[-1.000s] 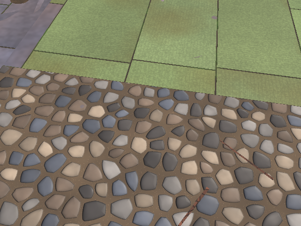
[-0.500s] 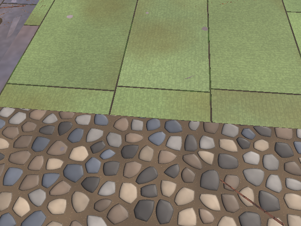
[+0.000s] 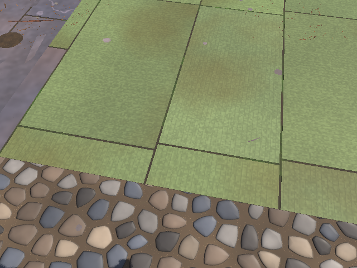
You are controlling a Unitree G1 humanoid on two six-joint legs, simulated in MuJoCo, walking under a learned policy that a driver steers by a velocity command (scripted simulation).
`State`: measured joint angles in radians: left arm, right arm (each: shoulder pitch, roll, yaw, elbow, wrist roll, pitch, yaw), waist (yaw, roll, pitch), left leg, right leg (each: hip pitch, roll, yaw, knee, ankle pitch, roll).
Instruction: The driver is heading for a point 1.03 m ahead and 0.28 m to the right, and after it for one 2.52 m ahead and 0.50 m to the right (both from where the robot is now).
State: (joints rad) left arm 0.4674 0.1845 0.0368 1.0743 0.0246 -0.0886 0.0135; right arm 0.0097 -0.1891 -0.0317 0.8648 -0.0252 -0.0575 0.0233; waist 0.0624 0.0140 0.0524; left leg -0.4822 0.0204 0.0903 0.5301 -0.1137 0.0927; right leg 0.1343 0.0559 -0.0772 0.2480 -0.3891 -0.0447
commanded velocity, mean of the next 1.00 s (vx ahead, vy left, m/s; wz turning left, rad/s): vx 0.50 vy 0.00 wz -0.27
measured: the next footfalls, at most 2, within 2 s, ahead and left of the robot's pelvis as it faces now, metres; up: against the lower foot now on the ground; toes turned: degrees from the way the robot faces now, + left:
left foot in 0.02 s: +0.18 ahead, +0.09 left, +0.00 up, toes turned +4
right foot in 0.58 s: +0.47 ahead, -0.09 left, +0.00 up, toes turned -10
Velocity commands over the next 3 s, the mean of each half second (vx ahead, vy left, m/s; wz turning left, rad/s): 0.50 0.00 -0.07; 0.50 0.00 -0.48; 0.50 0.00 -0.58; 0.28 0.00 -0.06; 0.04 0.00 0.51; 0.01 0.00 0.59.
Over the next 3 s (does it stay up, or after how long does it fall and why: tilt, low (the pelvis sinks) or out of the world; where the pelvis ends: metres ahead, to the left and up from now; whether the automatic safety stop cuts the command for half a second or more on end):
stays up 0.94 -0.29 0.02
